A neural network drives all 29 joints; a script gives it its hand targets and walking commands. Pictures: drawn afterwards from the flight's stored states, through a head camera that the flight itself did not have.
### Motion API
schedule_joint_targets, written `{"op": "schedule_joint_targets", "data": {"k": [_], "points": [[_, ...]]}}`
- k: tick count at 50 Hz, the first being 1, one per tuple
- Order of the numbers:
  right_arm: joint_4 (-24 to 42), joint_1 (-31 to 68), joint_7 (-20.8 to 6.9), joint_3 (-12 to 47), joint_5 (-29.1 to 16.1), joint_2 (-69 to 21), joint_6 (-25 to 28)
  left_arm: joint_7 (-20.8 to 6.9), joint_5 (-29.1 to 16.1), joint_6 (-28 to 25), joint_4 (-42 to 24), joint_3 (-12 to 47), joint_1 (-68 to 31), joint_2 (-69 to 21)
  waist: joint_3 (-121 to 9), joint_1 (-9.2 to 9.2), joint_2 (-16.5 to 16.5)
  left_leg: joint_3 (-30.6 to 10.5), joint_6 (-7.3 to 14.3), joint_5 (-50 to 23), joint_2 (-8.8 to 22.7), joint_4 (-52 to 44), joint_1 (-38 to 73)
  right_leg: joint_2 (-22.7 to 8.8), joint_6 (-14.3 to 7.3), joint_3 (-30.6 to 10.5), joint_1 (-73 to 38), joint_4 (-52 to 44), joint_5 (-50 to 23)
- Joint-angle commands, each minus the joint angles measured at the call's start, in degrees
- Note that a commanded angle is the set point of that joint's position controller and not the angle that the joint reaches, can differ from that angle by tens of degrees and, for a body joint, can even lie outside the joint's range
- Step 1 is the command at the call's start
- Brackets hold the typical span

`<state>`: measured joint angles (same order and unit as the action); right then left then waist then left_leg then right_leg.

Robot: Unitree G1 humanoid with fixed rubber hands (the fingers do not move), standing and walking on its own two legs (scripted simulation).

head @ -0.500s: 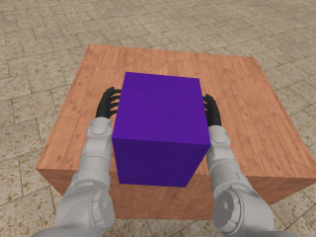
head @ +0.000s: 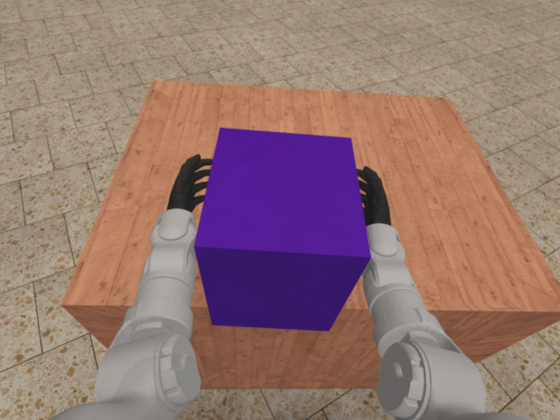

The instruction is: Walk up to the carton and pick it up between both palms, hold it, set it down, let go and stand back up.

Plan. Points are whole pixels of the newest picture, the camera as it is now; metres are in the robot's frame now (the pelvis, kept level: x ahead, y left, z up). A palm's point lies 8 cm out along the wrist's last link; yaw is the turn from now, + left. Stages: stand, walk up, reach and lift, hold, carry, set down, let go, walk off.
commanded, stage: reach and lift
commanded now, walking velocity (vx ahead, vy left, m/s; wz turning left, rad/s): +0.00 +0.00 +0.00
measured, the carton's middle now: (278, 236) +0.37 +0.05 +0.02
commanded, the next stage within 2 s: none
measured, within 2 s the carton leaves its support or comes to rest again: leaves its support in 0.16 s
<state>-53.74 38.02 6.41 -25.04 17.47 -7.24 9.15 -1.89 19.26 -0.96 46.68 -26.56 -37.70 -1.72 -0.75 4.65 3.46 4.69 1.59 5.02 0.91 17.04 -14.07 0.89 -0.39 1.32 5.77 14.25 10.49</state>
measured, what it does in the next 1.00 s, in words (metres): stands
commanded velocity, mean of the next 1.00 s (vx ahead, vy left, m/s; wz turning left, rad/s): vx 0.00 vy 0.00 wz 0.00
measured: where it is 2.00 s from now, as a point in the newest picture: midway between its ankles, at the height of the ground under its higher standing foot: outside the picture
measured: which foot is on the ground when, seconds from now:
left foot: down 0.00-1.00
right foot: down 0.00-1.00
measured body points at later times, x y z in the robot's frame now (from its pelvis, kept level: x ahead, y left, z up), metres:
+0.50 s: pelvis -0.02 +0.00 +0.00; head -0.03 +0.06 +0.45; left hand +0.37 +0.20 +0.08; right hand +0.38 -0.09 +0.11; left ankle +0.04 +0.10 -0.75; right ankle -0.04 -0.11 -0.75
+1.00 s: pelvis -0.01 -0.01 +0.00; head -0.04 +0.03 +0.45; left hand +0.38 +0.18 +0.14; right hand +0.39 -0.12 +0.15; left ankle +0.04 +0.10 -0.75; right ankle -0.04 -0.11 -0.75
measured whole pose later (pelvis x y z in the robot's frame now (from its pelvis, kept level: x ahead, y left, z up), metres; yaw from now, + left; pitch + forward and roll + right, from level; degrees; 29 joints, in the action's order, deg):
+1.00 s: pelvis -0.01 -0.01 +0.00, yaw +0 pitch -5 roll -1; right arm -49.6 41.1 8.8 -8.0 0.2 -0.7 1.8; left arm 0.7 17.3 17.8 30.1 -20.3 -38.0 -1.5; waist 0.8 0.4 4.6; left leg 5.5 1.2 4.6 1.5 16.3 -7.0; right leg 0.7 -0.7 3.3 -1.3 13.7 10.3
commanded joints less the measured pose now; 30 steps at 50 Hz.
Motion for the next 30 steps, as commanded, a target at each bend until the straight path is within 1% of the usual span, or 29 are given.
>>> {"op": "schedule_joint_targets", "data": {"k": [1, 5, 7, 9, 10, 12, 15, 17, 18, 20, 23, 25, 27, 28, 30], "points": [[6.9, 35.0, -6.9, 19.1, 2.5, -32.1, 6.9, -6.5, -0.9, -3.3, -3.3, 18.9, -35.0, -30.4, -32.6, 0.50, -4.1, 3.8, -2.6, -23.1, 0.0, 3.2, 18.1, 0.1, 1.6, 2.5, -2.3, -0.5, -13.8], [9.0, 38.3, -6.7, 21.1, 4.1, -32.7, 11.8, -5.9, -2.1, -7.0, -4.3, 20.4, -38.4, -31.8, -39.7, -0.03, -3.8, 3.1, -3.2, -27.9, 0.6, 4.3, 19.0, -0.1, 1.9, 3.0, -3.6, 0.9, -22.2], [8.4, 39.1, -6.5, 21.5, 5.5, -32.9, 14.6, -5.8, -1.8, -9.0, -4.0, 20.3, -39.3, -32.2, -41.7, -0.30, -3.4, 2.7, -3.3, -28.8, 1.0, 4.4, 19.1, -0.4, 2.1, 3.2, -4.4, 1.6, -25.8], [6.6, 39.0, -6.3, 20.6, 7.0, -32.2, 17.1, -5.8, -0.9, -10.5, -3.2, 19.5, -39.6, -31.9, -40.7, -0.53, -3.0, 2.6, -3.3, -27.5, 1.2, 3.9, 18.9, -0.7, 2.1, 3.4, -5.1, 1.5, -25.9], [5.1, 38.9, -6.2, 19.9, 7.7, -31.8, 18.1, -5.9, -0.3, -11.0, -2.4, 19.1, -39.6, -31.6, -39.5, -0.64, -2.8, 2.7, -3.2, -26.0, 1.2, 3.5, 18.6, -0.9, 2.1, 3.5, -5.2, 1.4, -25.1], [1.8, 38.5, -5.9, 17.9, 8.8, -30.5, 19.4, -6.1, 0.9, -11.4, -0.7, 18.0, -39.5, -30.9, -35.6, -0.71, -2.5, 3.2, -2.9, -21.9, 1.2, 2.2, 18.0, -0.9, 1.8, 3.8, -5.1, 0.6, -21.3], [-2.2, 38.2, -5.5, 14.1, 10.0, -28.1, 19.7, -6.1, 2.3, -10.7, 0.9, 16.4, -39.9, -29.8, -28.9, -0.70, -2.7, 4.2, -2.4, -14.3, 1.2, -0.2, 17.2, -1.0, 1.1, 4.1, -2.7, -1.4, -11.3], [-3.5, 38.7, -5.2, 11.4, 10.4, -26.6, 18.9, -5.9, 2.8, -9.5, 0.8, 15.8, -40.9, -29.3, -25.7, -0.74, -3.5, 4.8, -2.1, -9.2, 1.2, -1.8, 17.1, -1.1, 0.7, 4.4, -0.2, -2.7, -3.9], [-3.7, 39.1, -5.2, 10.3, 10.3, -25.9, 18.3, -5.7, 3.0, -8.8, 0.4, 15.6, -41.5, -29.1, -24.7, -0.82, -4.0, 5.1, -2.1, -6.7, 1.1, -2.4, 17.0, -1.2, 0.5, 4.5, 0.7, -3.1, -1.3], [-3.7, 40.0, -5.2, 8.7, 9.7, -24.5, 16.8, -5.2, 3.3, -7.2, -0.7, 15.7, -42.6, -29.0, -24.3, -1.11, -5.2, 5.3, -2.3, -3.1, 1.1, -3.5, 17.7, -1.2, 0.3, 5.0, 2.3, -3.5, 1.7], [-2.8, 41.3, -5.6, 7.6, 7.4, -22.7, 14.3, -4.0, 3.0, -4.2, -3.2, 17.3, -43.6, -29.9, -26.5, -1.81, -7.3, 4.8, -3.2, -0.6, 1.3, -3.9, 20.8, -0.6, 0.0, 5.9, 5.3, -3.5, 2.9], [-1.0, 42.5, -6.1, 7.9, 5.5, -22.0, 12.7, -3.1, 2.2, -2.3, -5.4, 19.2, -44.4, -30.9, -30.0, -2.47, -8.2, 3.9, -4.1, -1.3, 1.6, -3.5, 23.5, -0.1, -0.1, 6.4, 7.1, -3.2, 1.8], [2.0, 44.4, -6.8, 9.4, 3.6, -22.1, 11.8, -2.1, 0.6, -1.2, -7.6, 21.8, -45.6, -32.4, -35.0, -2.92, -8.8, 2.7, -5.0, -4.6, 2.2, -2.3, 26.1, 0.3, -0.3, 6.5, 8.5, -3.0, -0.1], [2.8, 44.3, -7.1, 11.1, 2.7, -22.6, 11.8, -1.6, -0.5, -1.0, -8.6, 23.5, -45.4, -33.3, -37.5, -3.27, -8.9, 2.5, -5.0, -7.6, 2.3, -1.2, 27.6, 0.5, -0.5, 6.4, 9.2, -2.8, -1.3], [5.9, 45.0, -7.8, 14.6, 0.6, -23.3, 11.5, -0.9, -2.4, -0.7, -10.1, 26.1, -45.2, -34.4, -41.6, -3.22, -8.7, 1.7, -5.1, -13.8, 2.7, 1.0, 30.3, 0.8, -0.9, 6.1, 9.3, -2.8, -3.3]]}}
